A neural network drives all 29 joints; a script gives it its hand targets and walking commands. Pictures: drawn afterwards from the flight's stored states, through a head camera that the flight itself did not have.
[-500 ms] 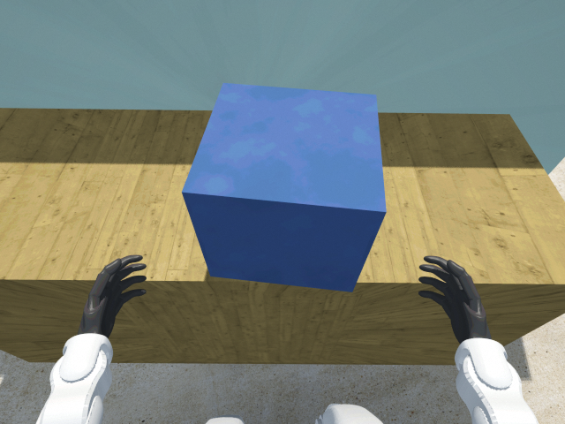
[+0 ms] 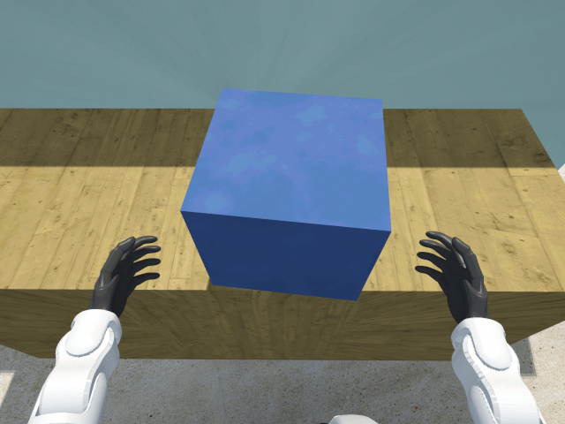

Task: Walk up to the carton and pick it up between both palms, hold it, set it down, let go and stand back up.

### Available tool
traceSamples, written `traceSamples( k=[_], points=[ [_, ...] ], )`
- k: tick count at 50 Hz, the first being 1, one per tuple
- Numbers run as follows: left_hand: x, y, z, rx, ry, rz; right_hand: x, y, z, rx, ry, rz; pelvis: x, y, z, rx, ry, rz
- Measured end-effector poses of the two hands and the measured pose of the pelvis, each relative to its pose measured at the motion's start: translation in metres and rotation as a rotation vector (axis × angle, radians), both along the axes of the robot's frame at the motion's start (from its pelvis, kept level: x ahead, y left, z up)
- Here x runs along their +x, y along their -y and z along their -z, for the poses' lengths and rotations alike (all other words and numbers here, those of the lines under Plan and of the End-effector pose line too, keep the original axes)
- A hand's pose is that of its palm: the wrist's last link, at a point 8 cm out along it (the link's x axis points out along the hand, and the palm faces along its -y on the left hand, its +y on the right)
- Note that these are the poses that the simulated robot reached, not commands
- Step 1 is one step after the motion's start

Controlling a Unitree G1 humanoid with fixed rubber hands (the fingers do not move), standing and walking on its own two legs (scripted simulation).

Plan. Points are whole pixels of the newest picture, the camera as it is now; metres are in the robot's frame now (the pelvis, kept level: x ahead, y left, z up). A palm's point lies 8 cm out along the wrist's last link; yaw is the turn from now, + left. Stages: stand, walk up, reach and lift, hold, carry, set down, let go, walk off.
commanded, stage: reach and lift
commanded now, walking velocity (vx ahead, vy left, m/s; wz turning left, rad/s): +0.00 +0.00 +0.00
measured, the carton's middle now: (291, 198) +0.46 +0.00 -0.02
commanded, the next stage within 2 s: none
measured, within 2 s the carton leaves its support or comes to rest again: neither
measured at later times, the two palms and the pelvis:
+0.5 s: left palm (100, 206) +0.36 +0.25 +0.10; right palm (447, 233) +0.33 -0.21 +0.06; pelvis -0.02 +0.00 +0.00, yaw +0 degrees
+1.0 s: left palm (93, 140) +0.41 +0.24 +0.17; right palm (450, 176) +0.39 -0.21 +0.12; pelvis -0.01 +0.00 +0.00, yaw +0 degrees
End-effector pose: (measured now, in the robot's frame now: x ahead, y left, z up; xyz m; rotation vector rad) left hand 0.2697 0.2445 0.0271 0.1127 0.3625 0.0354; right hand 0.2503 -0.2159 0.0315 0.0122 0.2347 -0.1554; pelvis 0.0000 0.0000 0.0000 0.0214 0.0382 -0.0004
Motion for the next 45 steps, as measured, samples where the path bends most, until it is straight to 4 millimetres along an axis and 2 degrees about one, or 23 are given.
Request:
traceSamples(
  k=[3, 6, 11, 14, 18, 24, 34, 39, 45],
  points=[
    [-0.002, 0.002, -0.006, 0.001, 0.019, 0.004, 0.004, -0.002, -0.007, 0.004, 0.014, -0.009, -0.007, 0.001, 0.0, 0.001, 0.009, 0.0],
    [0.005, 0.004, -0.023, 0.005, 0.081, 0.018, 0.013, -0.007, -0.019, 0.008, 0.042, -0.025, -0.015, 0.001, 0.0, 0.002, 0.02, 0.0],
    [0.034, 0.008, -0.07, 0.016, 0.224, 0.039, 0.038, -0.011, -0.038, 0.015, 0.065, -0.043, -0.027, 0.003, 0.001, 0.003, 0.037, 0.0],
    [0.057, 0.003, -0.085, 0.012, 0.228, 0.011, 0.053, -0.01, -0.04, 0.02, 0.022, -0.033, -0.03, 0.003, 0.001, 0.004, 0.042, 0.0],
    [0.078, -0.006, -0.085, 0.005, 0.164, -0.033, 0.068, -0.009, -0.032, 0.026, -0.051, -0.018, -0.029, 0.003, 0.001, 0.004, 0.041, 0.0],
    [0.091, -0.007, -0.077, -0.006, 0.129, -0.041, 0.081, -0.01, -0.029, 0.021, -0.072, -0.005, -0.02, 0.002, 0.0, 0.002, 0.028, 0.0],
    [0.104, -0.005, -0.075, -0.022, 0.103, -0.04, 0.102, -0.013, -0.056, 0.01, 0.031, -0.007, -0.007, 0.001, 0.0, 0.001, 0.01, -0.001],
    [0.106, -0.005, -0.086, -0.022, 0.106, -0.042, 0.109, -0.009, -0.064, -0.006, 0.034, -0.001, -0.007, 0.001, 0.0, 0.001, 0.01, -0.001],
    [0.118, 0.001, -0.12, -0.021, 0.184, -0.031, 0.12, -0.006, -0.073, -0.012, 0.012, 0.008, -0.01, 0.001, 0.0, 0.001, 0.014, -0.001]
  ],
)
